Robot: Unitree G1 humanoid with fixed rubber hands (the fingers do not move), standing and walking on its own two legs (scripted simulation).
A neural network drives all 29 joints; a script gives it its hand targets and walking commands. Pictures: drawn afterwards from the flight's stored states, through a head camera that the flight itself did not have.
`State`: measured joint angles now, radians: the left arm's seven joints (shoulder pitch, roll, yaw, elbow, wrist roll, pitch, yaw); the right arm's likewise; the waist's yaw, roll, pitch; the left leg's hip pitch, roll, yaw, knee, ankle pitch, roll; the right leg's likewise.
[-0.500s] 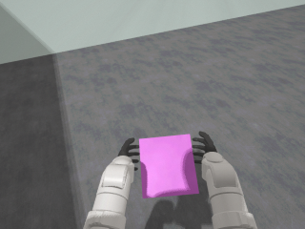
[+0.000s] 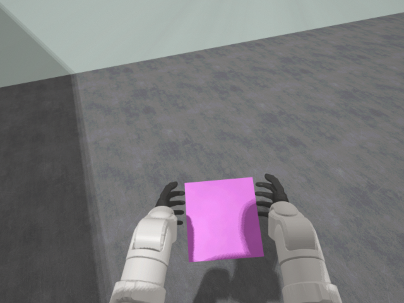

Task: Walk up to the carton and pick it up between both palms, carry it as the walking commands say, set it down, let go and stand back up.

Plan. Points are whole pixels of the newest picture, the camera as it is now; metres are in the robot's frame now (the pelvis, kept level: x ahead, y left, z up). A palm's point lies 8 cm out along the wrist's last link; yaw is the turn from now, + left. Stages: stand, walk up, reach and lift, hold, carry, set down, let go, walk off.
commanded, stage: carry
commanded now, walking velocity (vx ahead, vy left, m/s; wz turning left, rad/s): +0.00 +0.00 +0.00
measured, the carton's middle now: (221, 219) +0.35 -0.01 -0.05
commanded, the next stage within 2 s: hold in 0.18 s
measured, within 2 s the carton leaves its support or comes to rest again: neither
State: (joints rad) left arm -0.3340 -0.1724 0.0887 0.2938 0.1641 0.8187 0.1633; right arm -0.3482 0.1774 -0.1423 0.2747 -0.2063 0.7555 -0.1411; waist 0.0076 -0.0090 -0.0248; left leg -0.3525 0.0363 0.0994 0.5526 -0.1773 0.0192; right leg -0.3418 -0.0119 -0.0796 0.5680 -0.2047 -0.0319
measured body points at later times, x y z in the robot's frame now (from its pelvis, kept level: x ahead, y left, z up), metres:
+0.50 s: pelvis +0.01 +0.01 +0.00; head -0.05 +0.02 +0.44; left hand +0.33 +0.12 +0.05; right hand +0.34 -0.11 +0.07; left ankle +0.08 +0.11 -0.73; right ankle +0.06 -0.10 -0.73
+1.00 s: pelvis +0.00 +0.03 +0.00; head -0.07 +0.04 +0.45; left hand +0.33 +0.12 +0.05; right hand +0.31 -0.12 +0.06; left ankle +0.08 +0.11 -0.73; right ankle +0.06 -0.10 -0.73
